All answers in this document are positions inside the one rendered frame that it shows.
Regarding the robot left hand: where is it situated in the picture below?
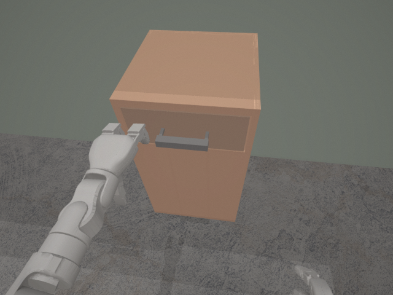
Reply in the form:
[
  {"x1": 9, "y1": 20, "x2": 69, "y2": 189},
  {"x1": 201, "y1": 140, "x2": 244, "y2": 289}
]
[{"x1": 88, "y1": 123, "x2": 150, "y2": 206}]

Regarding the drawer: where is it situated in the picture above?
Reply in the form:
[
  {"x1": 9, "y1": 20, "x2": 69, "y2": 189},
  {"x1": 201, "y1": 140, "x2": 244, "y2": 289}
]
[{"x1": 120, "y1": 107, "x2": 250, "y2": 151}]

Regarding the robot right hand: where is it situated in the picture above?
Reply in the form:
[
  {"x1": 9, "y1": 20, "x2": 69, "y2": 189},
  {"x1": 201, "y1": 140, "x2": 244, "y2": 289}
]
[{"x1": 290, "y1": 265, "x2": 333, "y2": 295}]

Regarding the left robot forearm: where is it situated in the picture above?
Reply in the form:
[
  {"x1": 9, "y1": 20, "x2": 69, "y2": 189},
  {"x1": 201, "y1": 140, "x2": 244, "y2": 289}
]
[{"x1": 6, "y1": 168, "x2": 119, "y2": 295}]

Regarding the cabinet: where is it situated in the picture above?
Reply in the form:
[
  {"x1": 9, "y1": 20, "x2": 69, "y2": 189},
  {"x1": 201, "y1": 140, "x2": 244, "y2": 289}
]
[{"x1": 109, "y1": 30, "x2": 261, "y2": 222}]

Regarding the handle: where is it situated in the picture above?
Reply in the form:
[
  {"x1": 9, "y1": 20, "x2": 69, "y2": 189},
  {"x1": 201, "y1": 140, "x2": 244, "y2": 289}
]
[{"x1": 155, "y1": 128, "x2": 209, "y2": 151}]

